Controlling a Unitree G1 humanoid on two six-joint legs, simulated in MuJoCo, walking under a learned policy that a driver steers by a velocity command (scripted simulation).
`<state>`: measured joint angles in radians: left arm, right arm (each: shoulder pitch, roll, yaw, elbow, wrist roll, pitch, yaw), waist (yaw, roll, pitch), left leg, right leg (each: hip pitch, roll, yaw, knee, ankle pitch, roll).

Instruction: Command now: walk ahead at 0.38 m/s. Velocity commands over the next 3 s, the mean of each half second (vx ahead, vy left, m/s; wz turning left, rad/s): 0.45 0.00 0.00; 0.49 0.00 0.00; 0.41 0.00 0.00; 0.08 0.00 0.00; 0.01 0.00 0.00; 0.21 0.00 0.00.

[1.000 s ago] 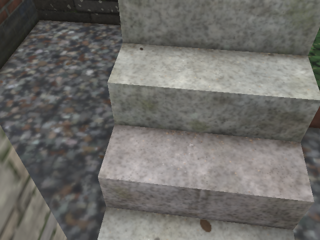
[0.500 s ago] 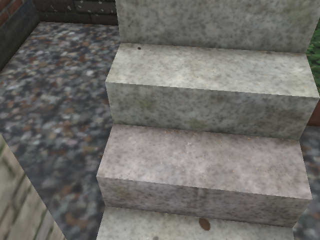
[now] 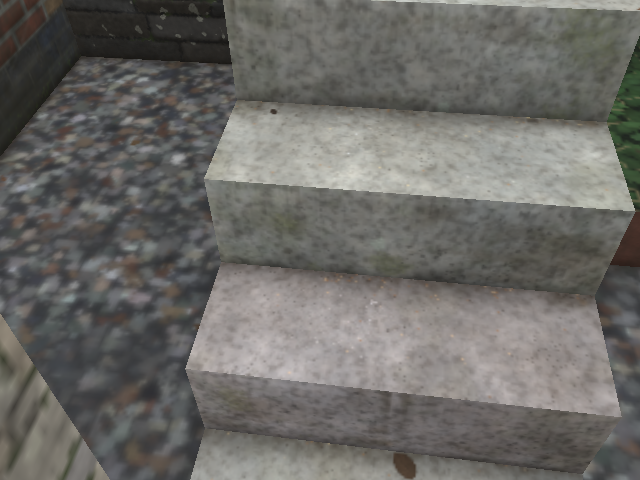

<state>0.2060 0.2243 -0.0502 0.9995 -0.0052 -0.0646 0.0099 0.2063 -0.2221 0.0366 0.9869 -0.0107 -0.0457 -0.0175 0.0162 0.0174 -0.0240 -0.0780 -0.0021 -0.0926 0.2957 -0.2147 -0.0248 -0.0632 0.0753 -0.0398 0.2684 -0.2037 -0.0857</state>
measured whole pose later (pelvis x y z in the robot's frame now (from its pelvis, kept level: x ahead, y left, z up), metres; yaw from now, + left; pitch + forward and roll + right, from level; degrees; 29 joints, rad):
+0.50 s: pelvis +0.00 +0.01 +0.00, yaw +0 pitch +0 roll +0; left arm 0.08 0.24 -0.08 0.96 0.01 -0.06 0.00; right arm 0.12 -0.23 0.05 0.93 -0.02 -0.06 -0.01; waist 0.01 0.01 -0.01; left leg -0.04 -0.02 -0.08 0.23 -0.18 -0.01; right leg -0.05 0.05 -0.03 0.23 -0.19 -0.06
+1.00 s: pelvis -0.01 +0.02 +0.00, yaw +0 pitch +0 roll +0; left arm 0.12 0.23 -0.07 0.98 0.00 -0.06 0.01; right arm 0.12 -0.21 0.05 0.94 -0.02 -0.06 -0.02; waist 0.02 0.00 0.00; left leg -0.04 -0.04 -0.08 0.20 -0.15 0.01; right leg -0.05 0.03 -0.03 0.22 -0.17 -0.04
